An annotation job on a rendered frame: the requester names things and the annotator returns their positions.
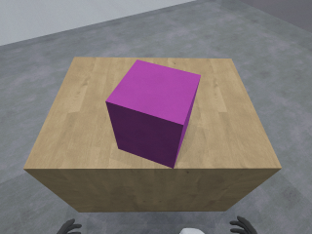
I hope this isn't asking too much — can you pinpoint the carton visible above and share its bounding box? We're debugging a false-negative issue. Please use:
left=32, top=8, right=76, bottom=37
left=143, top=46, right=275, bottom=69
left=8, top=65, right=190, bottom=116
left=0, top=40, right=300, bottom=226
left=105, top=59, right=201, bottom=169

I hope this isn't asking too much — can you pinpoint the pedestal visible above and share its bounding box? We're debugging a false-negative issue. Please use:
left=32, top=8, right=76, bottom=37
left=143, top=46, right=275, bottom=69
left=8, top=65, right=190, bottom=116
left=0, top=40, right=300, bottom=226
left=23, top=57, right=282, bottom=213

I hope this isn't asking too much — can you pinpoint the robot left hand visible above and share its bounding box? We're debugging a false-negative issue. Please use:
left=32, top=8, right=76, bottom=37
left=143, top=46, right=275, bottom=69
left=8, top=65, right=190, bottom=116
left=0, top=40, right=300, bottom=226
left=57, top=218, right=82, bottom=234

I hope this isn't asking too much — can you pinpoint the robot right hand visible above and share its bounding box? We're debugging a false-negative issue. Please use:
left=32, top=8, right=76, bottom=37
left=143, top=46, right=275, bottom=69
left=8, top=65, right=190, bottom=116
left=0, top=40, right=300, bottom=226
left=229, top=216, right=257, bottom=234

